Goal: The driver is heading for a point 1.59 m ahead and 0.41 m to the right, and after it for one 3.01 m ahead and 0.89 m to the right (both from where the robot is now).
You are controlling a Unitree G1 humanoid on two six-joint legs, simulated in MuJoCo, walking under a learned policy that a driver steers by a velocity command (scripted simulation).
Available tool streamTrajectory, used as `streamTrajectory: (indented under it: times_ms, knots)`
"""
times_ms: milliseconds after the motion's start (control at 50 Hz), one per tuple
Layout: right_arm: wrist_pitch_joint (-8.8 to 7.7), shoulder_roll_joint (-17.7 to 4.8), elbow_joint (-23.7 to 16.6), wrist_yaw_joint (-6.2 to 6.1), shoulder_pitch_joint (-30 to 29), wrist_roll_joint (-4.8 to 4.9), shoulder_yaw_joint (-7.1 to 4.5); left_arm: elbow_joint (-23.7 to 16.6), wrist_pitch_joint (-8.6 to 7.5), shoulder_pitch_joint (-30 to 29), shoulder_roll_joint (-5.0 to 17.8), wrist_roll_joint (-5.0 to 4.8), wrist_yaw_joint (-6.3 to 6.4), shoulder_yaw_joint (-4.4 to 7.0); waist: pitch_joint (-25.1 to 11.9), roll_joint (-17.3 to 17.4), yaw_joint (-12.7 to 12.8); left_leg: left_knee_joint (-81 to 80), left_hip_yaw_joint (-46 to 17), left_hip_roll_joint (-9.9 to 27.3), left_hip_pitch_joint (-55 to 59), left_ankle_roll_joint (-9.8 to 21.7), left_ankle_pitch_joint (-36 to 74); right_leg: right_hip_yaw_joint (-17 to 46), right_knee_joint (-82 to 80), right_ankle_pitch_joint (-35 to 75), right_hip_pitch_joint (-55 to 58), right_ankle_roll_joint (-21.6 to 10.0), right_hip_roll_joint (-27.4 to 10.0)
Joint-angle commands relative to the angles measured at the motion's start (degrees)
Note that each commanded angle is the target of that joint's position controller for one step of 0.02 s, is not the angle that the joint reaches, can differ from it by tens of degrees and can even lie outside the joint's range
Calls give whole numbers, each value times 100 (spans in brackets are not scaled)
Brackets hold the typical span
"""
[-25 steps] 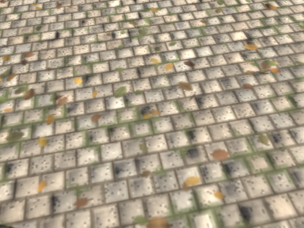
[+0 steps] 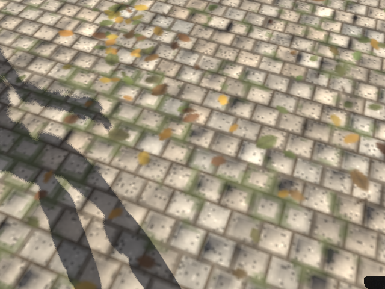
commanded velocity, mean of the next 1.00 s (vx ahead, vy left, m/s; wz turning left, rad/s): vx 0.02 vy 0.00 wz -0.27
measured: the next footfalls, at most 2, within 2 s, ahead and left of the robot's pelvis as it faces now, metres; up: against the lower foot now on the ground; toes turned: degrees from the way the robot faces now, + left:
left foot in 0.10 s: +0.10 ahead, +0.13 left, +0.00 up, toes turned -3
right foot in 0.46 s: +0.04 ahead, -0.13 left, +0.00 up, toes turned -22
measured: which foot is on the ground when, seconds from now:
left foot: up 0.00-0.08, down 0.10-0.46, up 0.48-0.92, down 0.94-1.00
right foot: down 0.00-0.10, up 0.12-0.44, down 0.46-0.96, up 0.98-1.00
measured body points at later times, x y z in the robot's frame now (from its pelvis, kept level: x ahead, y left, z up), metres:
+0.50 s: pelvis +0.03 -0.02 -0.02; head +0.05 -0.05 +0.43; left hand +0.25 +0.21 -0.09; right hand +0.11 -0.33 -0.12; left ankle +0.05 +0.13 -0.71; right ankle +0.00 -0.11 -0.74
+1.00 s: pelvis +0.04 -0.01 -0.01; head +0.08 +0.00 +0.44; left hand +0.32 +0.15 -0.10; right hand +0.03 -0.31 -0.10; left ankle +0.08 +0.09 -0.74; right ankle -0.01 -0.11 -0.71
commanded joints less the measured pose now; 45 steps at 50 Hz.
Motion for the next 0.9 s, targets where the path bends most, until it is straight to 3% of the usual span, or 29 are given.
streamTrajectory:
  times_ms: [20, 60, 80, 100, 120, 140, 160, 180, 200, 240, 280, 340, 400, 440, 460, 480, 500, 520, 540, 560, 580, 600, 660, 700, 740, 780, 820, 860, 900]
  knots:
    - [-16, -10, -57, 32, 769, -82, 81, -278, -66, -320, 727, -133, -134, 157, -1535, -640, -353, -1138, 44, -137, 1564, 157, 454, 1129, -464, 1745, 416, -1344, -1283]
    - [-7, 49, 47, 71, 829, -123, 89, -196, -62, -334, 590, -179, -245, 82, -1316, -666, -503, -2539, 188, -286, 2422, 300, 1203, 1126, -300, 409, 10, -1059, -1044]
    - [-8, -105, 20, 68, 789, -121, 34, -141, -62, -166, 588, -213, -268, 70, -1153, -724, -513, -3079, 238, -347, 2874, 438, 1386, 1181, -173, -178, -325, -787, -882]
    - [5, -424, -79, 19, 825, -160, -43, -90, -82, 87, 534, -175, -304, 45, -1127, -562, -488, -3280, -229, 175, 3367, 665, 1493, 1242, 92, -1143, -742, -365, -661]
    - [64, -952, -236, -67, 852, -281, -138, -179, -108, 338, 305, -53, -367, -14, -1366, 753, -324, -3303, -1452, 1648, 3778, 1224, 2692, 763, 1465, -2848, -1305, 113, -56]
    - [85, -1209, -128, -57, 775, -378, -293, -323, -105, 208, 643, -219, -271, 139, -1260, 1600, -523, -3896, -1896, 2391, 2603, 2074, 2292, 225, 2873, -3256, -1579, 343, 148]
    - [2, -871, -219, -53, 475, -393, -206, -247, -32, 184, 1038, -292, -171, 291, -891, 1150, -496, -4058, -1634, 2048, 2127, 2089, 2017, 465, 3925, -3024, -1485, 452, -38]
    - [-70, -554, -217, -53, -11, -306, -122, -139, 91, 469, 986, -317, -84, 347, -688, 1100, -209, -4053, -1122, 1721, 1950, 1811, 1982, 455, 4408, -2698, -1622, 510, -73]
    - [-136, -299, -287, -64, -325, -229, -50, 27, 235, 763, 921, -265, 20, 370, -671, 1026, -85, -4027, -706, 1515, 1910, 1633, 2093, 434, 4826, -2436, -1600, 630, -118]
    - [-184, -102, -258, -113, -535, -186, -3, -29, 383, 908, 756, -202, 100, 377, -633, 843, 17, -3969, -213, 1428, 1874, 1554, 2389, 373, 5160, -1954, -1598, 790, -222]
    - [-176, -63, -157, -168, -403, -164, -36, -296, 393, 595, 504, -225, 55, 302, -703, 705, -97, -3849, 48, 1425, 2300, 1514, 2384, 301, 4369, -1594, -1705, 827, -422]
    - [-119, -334, -13, -203, -165, -121, -195, -655, 350, 226, 229, -192, -181, 159, -1010, 785, -334, -3591, 283, 1622, 2645, 1554, 2815, 106, 2984, -1696, -1081, 684, -576]
    - [-126, -553, 122, -133, -17, -15, -329, -776, 361, 420, 469, -218, -336, 244, -1102, 909, -299, -3324, 352, 1862, 2713, 1503, 3149, -236, 2162, -1733, -509, 413, -420]
    - [-157, -467, 194, -85, -94, 101, -350, -685, 398, 797, 520, -218, -324, 330, -1059, 684, -53, -2741, 713, 1744, 2355, 1091, 2665, -410, 1143, -966, 235, 117, -194]
    - [-170, -269, 338, -35, 236, 70, -334, -605, 395, 1055, 774, -169, -236, 450, -986, 16, -22, -1893, 1096, 1343, 1855, 675, 1793, -3, 489, 8, 832, -149, -140]
    - [-176, 68, 70, 0, 151, -196, -240, -709, 355, 1277, 1751, -132, -88, 710, -877, -2135, -113, 164, 1579, 455, -110, -28, -772, 2378, 196, 2834, 1908, -989, -1658]
    - [-221, 4, -251, -29, -692, -224, -212, -880, 211, 1303, 1796, 99, -144, 658, -1328, -2043, 260, 1355, 332, -293, -974, -128, -1844, 3710, -119, 2947, 1926, -2075, -2249]
    - [-231, -180, -222, -52, -867, -114, -266, -862, 89, 1205, 1597, 132, -198, 605, -1373, -1189, 329, 1725, -118, -199, -1114, 22, -1508, 3271, -213, 2296, 2005, -1951, -2082]
    - [-248, -148, -161, -87, -806, -66, -270, -852, 34, 916, 1463, 8, -156, 579, -1195, -873, 121, 1624, -263, -143, -1150, 146, -973, 2908, -152, 1828, 1907, -1622, -1761]
    - [-249, -202, -41, -136, -638, -100, -300, -907, 72, 541, 1237, -164, -92, 517, -1094, -523, -71, 1365, -315, -55, -1153, 161, -498, 2588, -95, 1543, 1771, -1321, -1521]
    - [-249, -284, -2, -159, -509, -134, -340, -994, 136, 204, 1088, -246, -28, 451, -1079, -584, -238, 1110, -331, -52, -903, 145, -165, 2396, -95, 1406, 1482, -1166, -1351]
    - [-258, -242, 44, -128, -429, -137, -340, -1063, 191, 72, 1023, -228, 18, 421, -1137, -677, -308, 1030, -267, -173, -630, 105, 79, 2308, -100, 1414, 1277, -1109, -1187]
    - [-196, -115, 377, -56, 6, -56, -263, -1058, 207, -5, 783, -91, 81, 294, -1426, -557, -279, 429, -24, -147, -196, -50, 468, 1773, -8, 1690, 1394, -1047, -1167]
    - [-151, 51, 438, -22, 57, -53, -165, -940, 189, -17, 589, -38, 70, 190, -1458, -619, -226, -187, 18, 29, 301, -85, 581, 1533, -18, 1369, 1241, -1015, -1113]
    - [-129, 153, 507, 43, 159, -39, -93, -817, 163, -144, 315, 79, 14, 58, -1337, -774, -190, -890, 86, 202, 1019, -52, 639, 1321, -144, 681, 802, -1021, -1065]
    - [-122, -96, 426, 86, 74, 19, -136, -695, 148, -136, 519, 142, -62, 94, -959, -920, -45, -1195, 247, 148, 1279, 31, 507, 1400, -286, -70, 494, -1122, -1173]
    - [-134, -411, 276, 94, -4, 81, -216, -636, 184, -199, 864, 96, -57, 203, -598, -920, 19, -1304, 367, 56, 997, 150, 130, 1605, -263, -205, 583, -1220, -1384]
    - [-166, -413, 230, 114, 142, 108, -224, -599, 229, -244, 943, 10, 1, 248, -551, -809, -25, -1463, 429, 31, 845, 255, -34, 1698, -57, 405, 901, -1250, -1574]
    - [-189, -287, 287, 158, 477, 110, -208, -594, 265, -368, 884, -77, 69, 262, -680, -720, -188, -1954, 545, -27, 1044, 387, 264, 1540, 266, 1045, 1129, -1134, -1602]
